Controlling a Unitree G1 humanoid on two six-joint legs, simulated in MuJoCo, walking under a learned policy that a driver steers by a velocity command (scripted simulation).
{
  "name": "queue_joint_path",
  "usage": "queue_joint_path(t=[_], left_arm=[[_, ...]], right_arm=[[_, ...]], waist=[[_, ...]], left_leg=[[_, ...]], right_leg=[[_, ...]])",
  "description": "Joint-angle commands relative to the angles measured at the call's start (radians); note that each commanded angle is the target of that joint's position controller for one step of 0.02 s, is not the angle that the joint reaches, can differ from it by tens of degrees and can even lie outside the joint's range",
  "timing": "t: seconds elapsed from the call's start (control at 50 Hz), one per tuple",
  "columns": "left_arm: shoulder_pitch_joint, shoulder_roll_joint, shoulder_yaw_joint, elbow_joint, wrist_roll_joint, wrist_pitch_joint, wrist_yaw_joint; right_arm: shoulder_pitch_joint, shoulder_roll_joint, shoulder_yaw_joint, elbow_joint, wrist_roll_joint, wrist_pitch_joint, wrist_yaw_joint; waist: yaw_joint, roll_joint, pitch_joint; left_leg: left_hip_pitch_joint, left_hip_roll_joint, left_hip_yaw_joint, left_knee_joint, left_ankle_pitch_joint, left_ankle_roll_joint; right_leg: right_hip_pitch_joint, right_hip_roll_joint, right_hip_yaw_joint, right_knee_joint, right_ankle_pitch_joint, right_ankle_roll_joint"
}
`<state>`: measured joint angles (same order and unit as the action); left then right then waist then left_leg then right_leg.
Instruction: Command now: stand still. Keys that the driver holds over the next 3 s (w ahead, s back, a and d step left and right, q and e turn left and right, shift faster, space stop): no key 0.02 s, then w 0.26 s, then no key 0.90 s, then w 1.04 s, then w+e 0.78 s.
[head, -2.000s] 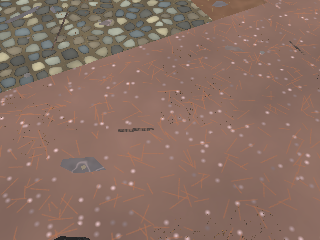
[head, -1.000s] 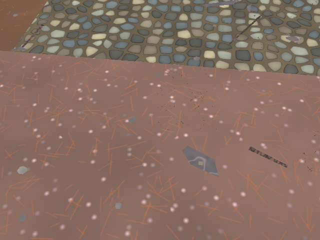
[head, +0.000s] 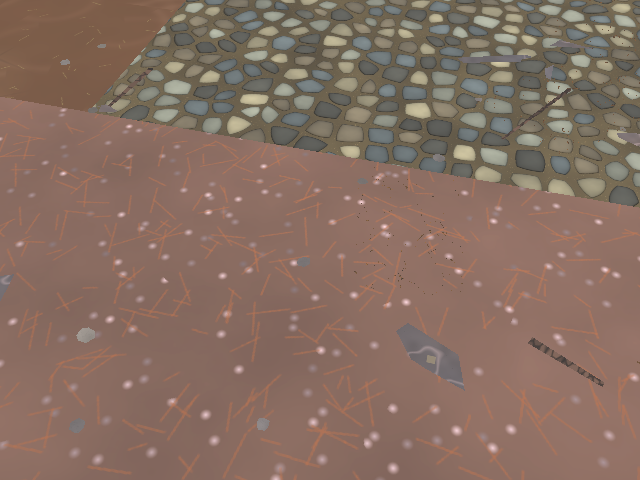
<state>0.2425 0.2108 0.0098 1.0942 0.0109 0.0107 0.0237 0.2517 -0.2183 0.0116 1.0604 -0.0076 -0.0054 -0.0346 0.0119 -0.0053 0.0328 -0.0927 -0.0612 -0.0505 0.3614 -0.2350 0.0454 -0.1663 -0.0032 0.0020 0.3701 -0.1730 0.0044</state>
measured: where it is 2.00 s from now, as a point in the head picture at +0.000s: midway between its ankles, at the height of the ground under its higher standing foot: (352, 469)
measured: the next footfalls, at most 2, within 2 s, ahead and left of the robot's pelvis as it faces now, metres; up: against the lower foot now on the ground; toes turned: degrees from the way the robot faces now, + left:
left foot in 0.70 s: +0.27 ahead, +0.03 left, +0.00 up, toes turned +2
right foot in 0.86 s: +0.17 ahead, -0.15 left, +0.00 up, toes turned -2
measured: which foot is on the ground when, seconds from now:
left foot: down 0.00-0.30, up 0.32-0.68, down 0.70-1.00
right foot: down 0.00-0.74, up 0.76-0.84, down 0.86-1.00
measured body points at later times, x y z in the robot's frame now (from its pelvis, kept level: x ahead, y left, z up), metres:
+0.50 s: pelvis +0.11 -0.06 +0.00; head +0.13 -0.08 +0.45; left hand +0.06 +0.18 -0.14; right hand +0.15 -0.30 -0.16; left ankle +0.10 +0.07 -0.68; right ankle +0.06 -0.12 -0.75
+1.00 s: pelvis +0.20 -0.06 -0.01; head +0.21 -0.06 +0.44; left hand +0.17 +0.16 -0.17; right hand +0.21 -0.27 -0.17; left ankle +0.23 +0.03 -0.75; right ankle +0.13 -0.15 -0.75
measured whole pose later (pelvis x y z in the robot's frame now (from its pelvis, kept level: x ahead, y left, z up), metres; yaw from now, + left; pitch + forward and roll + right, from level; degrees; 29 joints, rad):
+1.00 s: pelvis +0.20 -0.06 -0.01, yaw -1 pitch -2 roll +1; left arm 0.33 0.13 -0.02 1.15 0.02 -0.01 0.05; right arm 0.25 -0.14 0.00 1.13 0.00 0.00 -0.04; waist -0.01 0.00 0.04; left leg -0.22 -0.04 0.08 0.43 -0.18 0.05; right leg -0.05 0.02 -0.03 0.43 -0.35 -0.04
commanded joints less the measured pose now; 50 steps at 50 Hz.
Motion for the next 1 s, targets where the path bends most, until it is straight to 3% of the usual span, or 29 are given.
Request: queue_joint_path(t=[0.02,0.08,0.1,0.14,0.18,0.22,0.26,0.28,0.3,0.32,0.34,0.36,0.38,0.42,0.46,0.56,0.64,0.68,0.7,0.72,0.74,0.76,0.78,0.8,0.84,0.88,0.9,0.92,1.0], left_arm=[[0.035,0.091,0.011,-0.002,0.0,-0.006,0.005],[0.038,0.094,0.017,0.0,0.007,0.0,0.002],[0.02,0.092,0.018,-0.012,0.014,0.003,-0.003],[-0.028,0.048,0.009,-0.046,0.029,-0.005,-0.014],[-0.057,0.053,0.012,-0.075,0.029,-0.027,-0.022],[-0.053,0.067,0.019,-0.095,0.02,-0.051,-0.033],[0.025,0.05,0.023,-0.078,0.007,-0.069,-0.036],[0.129,0.041,0.028,-0.04,0.003,-0.074,-0.033],[0.226,0.067,0.039,-0.005,0.007,-0.08,-0.022],[0.349,0.167,0.063,0.01,0.017,-0.085,-0.009],[0.4,0.205,0.071,0.039,0.004,-0.073,-0.01],[0.307,0.14,0.053,0.014,0.007,-0.072,-0.011],[0.23,0.101,0.042,-0.015,0.008,-0.08,-0.014],[0.168,0.061,0.024,-0.036,0.008,-0.09,-0.01],[0.182,0.043,0.009,-0.022,0.009,-0.095,-0.003],[0.214,0.034,-0.019,0.006,0.01,-0.081,0.021],[0.232,0.027,-0.025,0.025,0.007,-0.068,0.026],[0.202,0.035,-0.023,0.028,0.001,-0.065,0.023],[0.213,0.042,-0.021,0.025,0.001,-0.069,0.019],[0.292,0.023,-0.021,0.028,-0.003,-0.069,0.019],[0.357,-0.024,-0.025,0.063,-0.022,-0.046,0.021],[0.31,-0.016,-0.018,0.059,-0.016,-0.026,0.026],[0.257,-0.012,-0.011,0.046,0.0,-0.016,0.025],[0.233,-0.026,-0.011,0.046,0.007,-0.008,0.021],[0.275,-0.07,-0.021,0.069,0.008,0.003,0.018],[0.259,-0.033,-0.019,0.071,0.019,0.0,0.019],[0.221,-0.013,-0.018,0.063,0.018,-0.005,0.018],[0.2,-0.024,-0.022,0.06,0.015,-0.012,0.019],[0.191,-0.011,-0.02,0.057,0.0,-0.032,0.029]], right_arm=[[0.033,-0.093,-0.013,-0.007,0.0,-0.008,-0.004],[0.066,-0.136,-0.032,0.006,-0.003,0.004,-0.004],[0.086,-0.15,-0.041,0.007,-0.006,0.011,-0.001],[0.145,-0.167,-0.056,0.02,-0.007,0.013,0.001],[0.157,-0.152,-0.061,0.022,-0.015,0.0,0.004],[0.144,-0.158,-0.069,0.018,-0.018,-0.017,0.007],[0.091,-0.146,-0.072,0.006,-0.004,-0.027,0.012],[0.057,-0.136,-0.071,-0.007,-0.001,-0.03,0.014],[0.044,-0.094,-0.059,-0.019,-0.007,-0.04,0.014],[0.033,-0.014,-0.036,-0.05,-0.003,-0.051,0.021],[0.035,-0.072,-0.051,-0.061,-0.025,-0.05,0.02],[0.053,-0.078,-0.055,-0.042,-0.035,-0.047,0.021],[0.073,-0.034,-0.045,-0.022,-0.029,-0.047,0.026],[0.078,-0.03,-0.045,-0.01,-0.025,-0.043,0.031],[0.077,-0.031,-0.047,-0.006,-0.02,-0.029,0.033],[-0.035,0.003,-0.028,-0.028,-0.002,-0.007,0.015],[-0.042,-0.006,-0.024,-0.017,0.001,-0.007,0.003],[0.01,-0.002,-0.023,0.003,-0.003,-0.018,-0.002],[0.071,-0.041,-0.032,0.02,-0.008,-0.03,-0.007],[0.136,-0.1,-0.044,0.037,-0.015,-0.037,-0.007],[0.152,-0.058,-0.033,0.046,-0.006,-0.031,-0.007],[0.128,-0.014,-0.019,0.04,-0.001,-0.026,-0.005],[0.076,-0.014,-0.015,0.031,-0.007,-0.021,-0.007],[0.03,-0.02,-0.013,0.023,-0.014,-0.016,-0.013],[-0.053,-0.019,-0.01,0.012,-0.008,-0.003,-0.022],[-0.047,-0.031,-0.023,0.01,0.008,0.005,-0.012],[-0.029,-0.02,-0.026,0.016,0.015,0.007,-0.007],[-0.007,-0.002,-0.023,0.03,0.011,0.004,-0.005],[0.054,0.006,-0.023,0.065,0.0,-0.011,-0.006]], waist=[[0.001,0.011,0.02],[-0.01,0.063,0.029],[-0.024,0.086,0.075],[-0.051,0.151,0.154],[-0.054,0.144,0.169],[-0.037,0.126,0.146],[0.02,0.111,0.124],[0.066,0.084,0.103],[0.097,-0.001,0.077],[0.131,-0.235,0.01],[0.109,-0.243,0.036],[0.042,-0.089,0.089],[0.008,-0.037,0.099],[-0.026,-0.043,0.06],[-0.039,-0.079,0.02],[-0.021,-0.116,0.017],[-0.01,-0.124,0.012],[-0.052,-0.078,0.014],[-0.066,-0.034,-0.027],[-0.038,0.047,-0.102],[-0.042,0.131,-0.17],[-0.046,0.159,-0.141],[-0.033,0.141,-0.072],[-0.013,0.112,-0.035],[0.052,0.09,0.007],[0.028,0.04,0.034],[0.0,-0.01,0.095],[-0.009,-0.03,0.099],[-0.016,-0.02,0.03]], left_leg=[[-0.099,0.128,-0.108,-0.081,0.116,0.021],[-0.126,0.113,-0.146,-0.107,-0.32,0.066],[-0.141,0.14,-0.202,-0.136,-0.48,0.096],[-0.126,0.265,-0.367,-0.222,-0.629,0.171],[-0.098,0.328,-0.428,-0.25,-0.531,0.212],[-0.053,0.322,-0.379,-0.222,-0.409,0.211],[-0.149,0.258,-0.267,-0.16,-0.303,0.17],[-0.252,0.209,-0.205,-0.088,-0.27,0.144],[-0.359,0.145,-0.12,0.063,-0.161,0.106],[-0.493,0.012,0.047,0.387,-0.181,0.045],[-0.573,-0.011,0.079,0.581,-0.332,0.032],[-0.56,0.051,0.025,0.687,-0.282,0.035],[-0.529,0.08,0.019,0.713,-0.214,0.028],[-0.459,0.104,0.044,0.679,-0.127,0.006],[-0.415,0.08,0.076,0.651,-0.074,-0.013],[-0.34,0.044,0.121,0.393,0.005,-0.019],[-0.239,0.035,0.13,0.261,0.036,0.011],[-0.111,0.048,0.113,0.104,0.176,0.034],[0.021,0.111,0.043,0.084,0.432,0.048],[0.168,0.236,-0.069,0.154,0.812,0.109],[0.196,0.35,-0.176,0.155,0.949,0.231],[0.108,0.397,-0.251,0.074,0.829,0.267],[0.017,0.379,-0.253,0.021,0.662,0.259],[-0.051,0.35,-0.228,-0.014,0.517,0.233],[-0.183,0.262,-0.135,-0.052,0.255,0.127],[-0.22,0.177,-0.072,-0.051,-0.012,0.03],[-0.181,0.139,-0.031,-0.052,-0.028,0.018],[-0.12,0.137,-0.027,-0.033,0.052,0.018],[-0.023,0.155,-0.026,0.019,0.299,0.03]], right_leg=[[0.048,-0.084,0.083,-0.034,0.09,-0.029],[-0.015,-0.007,0.021,0.061,-0.242,-0.05],[-0.102,0.017,0.004,0.116,-0.335,-0.058],[-0.249,0.033,-0.056,0.263,-0.297,-0.061],[-0.323,-0.013,-0.034,0.359,-0.263,-0.072],[-0.327,-0.031,-0.029,0.323,-0.279,-0.084],[-0.118,0.0,-0.075,0.155,-0.169,-0.091],[0.069,0.037,-0.096,0.063,-0.117,-0.09],[0.242,-0.011,-0.004,-0.002,-0.12,-0.088],[0.362,-0.251,0.367,-0.168,-0.301,-0.144],[0.311,-0.388,0.559,-0.202,-0.13,-0.216],[0.23,-0.37,0.477,-0.158,0.048,-0.23],[0.173,-0.33,0.366,-0.138,0.23,-0.221],[0.151,-0.253,0.19,-0.127,0.522,-0.181],[0.155,-0.201,0.083,-0.086,0.782,-0.163],[0.139,-0.161,-0.003,-0.037,0.92,-0.131],[0.129,-0.183,0.024,0.024,0.87,-0.139],[0.086,-0.179,0.028,0.091,0.808,-0.12],[0.033,-0.152,0.023,0.149,0.676,-0.091],[-0.049,-0.1,-0.001,0.226,0.322,-0.069],[-0.076,-0.026,-0.026,0.315,-0.116,-0.052],[-0.075,0.007,-0.025,0.361,-0.394,-0.052],[-0.084,0.009,-0.002,0.362,-0.463,-0.052],[-0.069,0.004,0.004,0.328,-0.442,-0.047],[0.048,-0.013,-0.004,0.116,-0.22,-0.041],[0.073,-0.052,0.055,-0.032,-0.066,-0.043],[-0.024,-0.076,0.071,-0.028,-0.114,-0.053],[-0.052,-0.088,0.077,-0.044,-0.101,-0.056],[0.016,-0.1,0.07,-0.06,0.078,-0.058]])
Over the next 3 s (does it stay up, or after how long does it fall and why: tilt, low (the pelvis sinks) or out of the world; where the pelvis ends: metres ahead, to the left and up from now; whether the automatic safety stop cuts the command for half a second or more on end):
stays up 1.07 -0.03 0.00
